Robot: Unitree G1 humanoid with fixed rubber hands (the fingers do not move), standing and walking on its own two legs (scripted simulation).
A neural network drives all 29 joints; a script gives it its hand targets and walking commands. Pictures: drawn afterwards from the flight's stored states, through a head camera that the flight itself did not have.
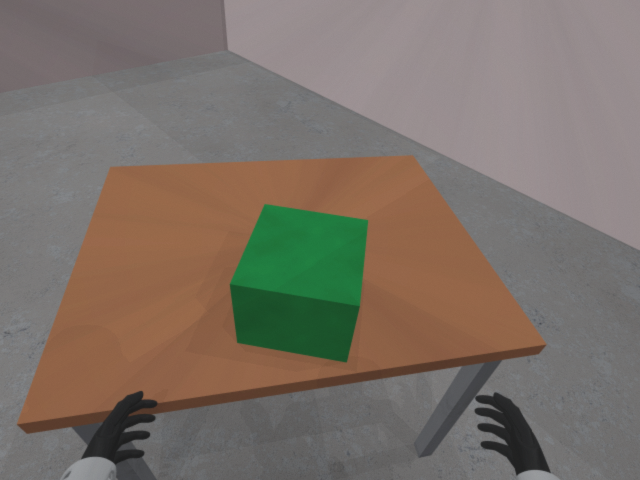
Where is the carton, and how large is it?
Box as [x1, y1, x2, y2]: [230, 204, 367, 361]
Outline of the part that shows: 265,204 230,282 237,342 346,361 359,307 367,220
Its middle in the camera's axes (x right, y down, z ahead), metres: -0.03 +0.07 +0.67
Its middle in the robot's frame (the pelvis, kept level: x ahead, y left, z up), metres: +0.47 +0.02 -0.03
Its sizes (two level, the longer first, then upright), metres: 0.194 0.188 0.152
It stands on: a table, 0.64 m high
